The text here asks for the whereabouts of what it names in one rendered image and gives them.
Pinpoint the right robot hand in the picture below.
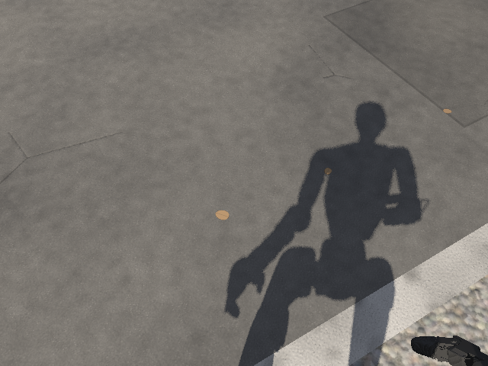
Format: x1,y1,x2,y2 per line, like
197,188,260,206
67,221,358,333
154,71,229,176
411,335,488,366

